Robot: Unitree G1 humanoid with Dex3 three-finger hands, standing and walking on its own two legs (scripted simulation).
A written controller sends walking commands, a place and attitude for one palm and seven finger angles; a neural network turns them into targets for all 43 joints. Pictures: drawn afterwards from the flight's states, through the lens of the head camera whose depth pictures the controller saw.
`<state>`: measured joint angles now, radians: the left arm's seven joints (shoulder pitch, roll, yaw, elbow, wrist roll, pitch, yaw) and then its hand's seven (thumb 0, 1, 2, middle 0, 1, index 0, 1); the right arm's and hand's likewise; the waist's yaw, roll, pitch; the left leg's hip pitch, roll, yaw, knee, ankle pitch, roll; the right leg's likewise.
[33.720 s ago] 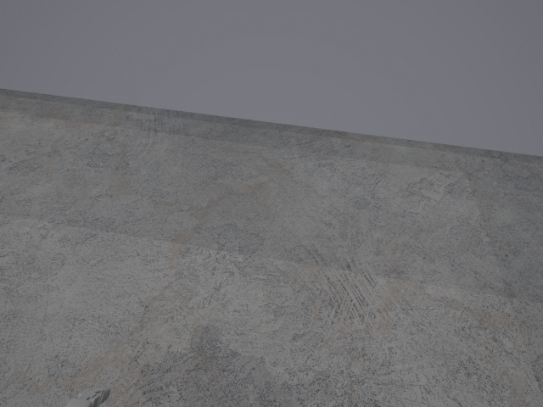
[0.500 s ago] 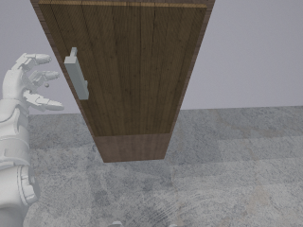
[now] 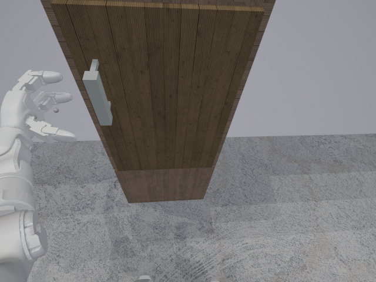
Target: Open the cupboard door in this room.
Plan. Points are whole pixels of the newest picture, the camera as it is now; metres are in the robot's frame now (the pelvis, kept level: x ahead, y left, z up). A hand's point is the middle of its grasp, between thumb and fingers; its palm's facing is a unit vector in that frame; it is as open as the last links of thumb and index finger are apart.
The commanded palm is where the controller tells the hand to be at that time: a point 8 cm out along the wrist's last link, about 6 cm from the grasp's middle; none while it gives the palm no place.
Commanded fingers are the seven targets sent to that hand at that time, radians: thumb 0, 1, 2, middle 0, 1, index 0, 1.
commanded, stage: move the hooked fingers beside the handle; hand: left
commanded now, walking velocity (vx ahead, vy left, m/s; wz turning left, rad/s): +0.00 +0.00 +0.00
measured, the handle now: (100, 93) +0.49 +0.19 +0.10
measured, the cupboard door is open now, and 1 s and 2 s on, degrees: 0 0 0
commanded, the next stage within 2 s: slide the fingers in behind the handle in 0.32 s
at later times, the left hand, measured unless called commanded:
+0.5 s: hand (57, 113) +0.43 +0.26 +0.11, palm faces +0.04 -1.00 +0.02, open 14.0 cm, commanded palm +0.40 +0.30 +0.10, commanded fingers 0.00 -0.50 0.30 -0.30 -1.20 -0.30 -1.20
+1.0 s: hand (83, 110) +0.44 +0.21 +0.10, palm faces +0.04 -1.00 +0.00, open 13.9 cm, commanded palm +0.41 +0.26 +0.10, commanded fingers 0.00 -0.50 0.30 -0.30 -1.20 -0.30 -1.20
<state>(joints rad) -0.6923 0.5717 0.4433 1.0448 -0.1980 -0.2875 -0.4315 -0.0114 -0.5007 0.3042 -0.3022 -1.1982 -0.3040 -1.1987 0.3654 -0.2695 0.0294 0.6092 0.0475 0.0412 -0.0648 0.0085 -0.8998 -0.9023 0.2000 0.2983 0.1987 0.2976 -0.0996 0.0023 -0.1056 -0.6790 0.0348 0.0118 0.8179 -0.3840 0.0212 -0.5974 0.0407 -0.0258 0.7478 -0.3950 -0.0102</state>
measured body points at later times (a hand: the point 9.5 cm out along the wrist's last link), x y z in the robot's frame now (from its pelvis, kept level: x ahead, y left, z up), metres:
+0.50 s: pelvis -0.01 +0.01 +0.00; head +0.05 +0.03 +0.44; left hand +0.42 +0.31 +0.11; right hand +0.05 -0.25 -0.11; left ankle +0.00 +0.10 -0.71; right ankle -0.02 -0.12 -0.71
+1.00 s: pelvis -0.01 -0.01 +0.00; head +0.05 +0.01 +0.44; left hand +0.43 +0.27 +0.11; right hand +0.03 -0.27 -0.12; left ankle +0.00 +0.10 -0.71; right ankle -0.02 -0.12 -0.71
